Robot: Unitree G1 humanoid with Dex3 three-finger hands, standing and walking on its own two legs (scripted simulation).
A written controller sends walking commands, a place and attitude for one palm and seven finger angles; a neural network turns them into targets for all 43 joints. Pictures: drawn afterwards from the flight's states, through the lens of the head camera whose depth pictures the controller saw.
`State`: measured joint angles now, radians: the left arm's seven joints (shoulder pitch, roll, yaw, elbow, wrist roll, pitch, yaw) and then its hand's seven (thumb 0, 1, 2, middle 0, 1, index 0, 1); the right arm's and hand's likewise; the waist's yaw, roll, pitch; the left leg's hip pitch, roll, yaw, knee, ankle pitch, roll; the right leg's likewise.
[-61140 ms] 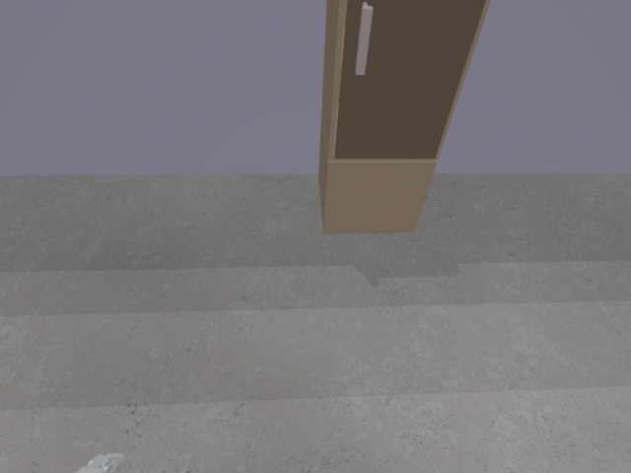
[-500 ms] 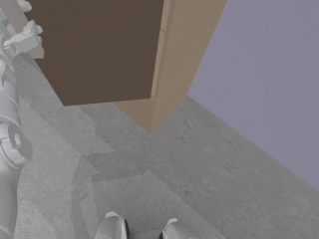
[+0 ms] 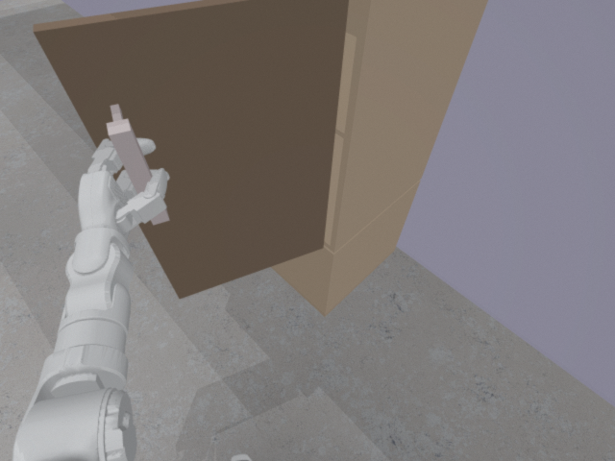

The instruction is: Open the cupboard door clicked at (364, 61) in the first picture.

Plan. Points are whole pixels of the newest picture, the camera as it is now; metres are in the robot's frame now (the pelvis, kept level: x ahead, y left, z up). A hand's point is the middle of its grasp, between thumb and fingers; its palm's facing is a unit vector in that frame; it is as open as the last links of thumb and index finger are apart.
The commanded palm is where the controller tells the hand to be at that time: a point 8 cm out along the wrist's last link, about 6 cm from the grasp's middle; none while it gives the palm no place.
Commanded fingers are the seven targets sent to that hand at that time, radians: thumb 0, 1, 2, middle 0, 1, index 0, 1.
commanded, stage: pull the door open along its arc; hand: left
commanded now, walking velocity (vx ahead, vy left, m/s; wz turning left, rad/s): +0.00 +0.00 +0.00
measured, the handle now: (139, 167) +0.49 +0.22 +0.11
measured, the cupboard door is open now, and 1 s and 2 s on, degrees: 69 99 100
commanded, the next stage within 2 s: open thumb and fingers to let go in 0.60 s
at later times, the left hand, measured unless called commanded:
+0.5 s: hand (221, 247) +0.35 +0.09 +0.11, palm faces +0.46 -0.89 +0.01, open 6.6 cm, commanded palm +0.28 +0.12 +0.10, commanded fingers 0.00 0.90 0.90 -0.40 -1.35 -0.40 -1.35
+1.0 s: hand (252, 260) +0.34 +0.06 +0.11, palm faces +0.47 -0.88 -0.02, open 8.2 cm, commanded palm +0.29 +0.09 +0.10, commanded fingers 0.00 -0.22 0.42 -0.32 -1.23 -0.32 -1.23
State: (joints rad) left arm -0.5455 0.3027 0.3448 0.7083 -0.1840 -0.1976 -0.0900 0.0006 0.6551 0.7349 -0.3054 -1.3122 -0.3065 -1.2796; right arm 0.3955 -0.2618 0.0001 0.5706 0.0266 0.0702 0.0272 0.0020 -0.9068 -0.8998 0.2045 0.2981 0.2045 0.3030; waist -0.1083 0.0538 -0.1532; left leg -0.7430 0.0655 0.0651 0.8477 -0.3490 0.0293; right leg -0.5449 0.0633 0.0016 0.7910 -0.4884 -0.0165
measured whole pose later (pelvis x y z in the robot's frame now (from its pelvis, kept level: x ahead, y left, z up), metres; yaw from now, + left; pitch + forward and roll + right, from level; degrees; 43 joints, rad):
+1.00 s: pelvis +0.00 -0.05 +0.01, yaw +6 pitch +6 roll +2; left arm -0.17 -0.12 -0.11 0.24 0.03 -0.04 0.56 0.00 0.36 0.67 -0.35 -1.29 -0.33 -1.30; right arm 0.17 -0.19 0.00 0.62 -0.04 0.08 0.01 0.00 -0.91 -0.90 0.20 0.30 0.20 0.30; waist 0.01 0.04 -0.11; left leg -0.55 0.01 -0.01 0.74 -0.29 -0.04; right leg -0.36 0.03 -0.08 0.77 -0.52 -0.08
